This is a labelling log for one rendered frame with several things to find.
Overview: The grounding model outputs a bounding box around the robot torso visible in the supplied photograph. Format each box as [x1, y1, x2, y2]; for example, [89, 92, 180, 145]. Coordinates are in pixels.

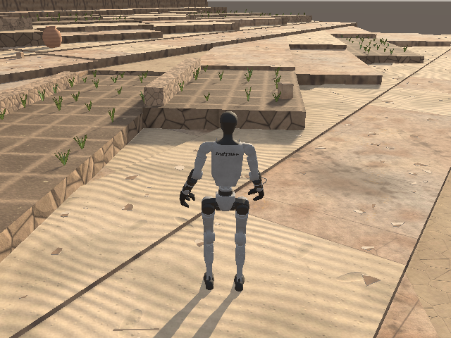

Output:
[211, 138, 244, 211]

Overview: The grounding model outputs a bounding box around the robot left upper arm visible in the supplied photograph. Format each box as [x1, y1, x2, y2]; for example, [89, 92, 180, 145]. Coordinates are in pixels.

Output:
[191, 142, 213, 180]

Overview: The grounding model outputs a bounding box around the right robot forearm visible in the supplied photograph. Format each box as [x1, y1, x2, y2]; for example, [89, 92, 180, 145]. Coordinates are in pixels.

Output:
[252, 170, 264, 192]

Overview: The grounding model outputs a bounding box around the left robot forearm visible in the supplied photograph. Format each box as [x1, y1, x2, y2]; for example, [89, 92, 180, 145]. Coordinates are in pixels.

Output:
[182, 169, 197, 195]

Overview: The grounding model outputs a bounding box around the robot right hand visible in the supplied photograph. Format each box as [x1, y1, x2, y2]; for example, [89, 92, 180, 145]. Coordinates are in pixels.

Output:
[248, 188, 264, 201]

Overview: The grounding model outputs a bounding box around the robot right upper arm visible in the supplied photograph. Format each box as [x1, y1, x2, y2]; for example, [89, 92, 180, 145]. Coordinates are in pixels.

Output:
[242, 142, 260, 181]

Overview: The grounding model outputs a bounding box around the robot left hand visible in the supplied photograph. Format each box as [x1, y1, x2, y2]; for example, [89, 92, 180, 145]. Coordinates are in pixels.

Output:
[179, 191, 195, 208]

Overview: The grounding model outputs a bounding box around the robot left thigh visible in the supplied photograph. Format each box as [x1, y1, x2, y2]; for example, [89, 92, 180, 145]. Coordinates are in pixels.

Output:
[202, 196, 216, 244]

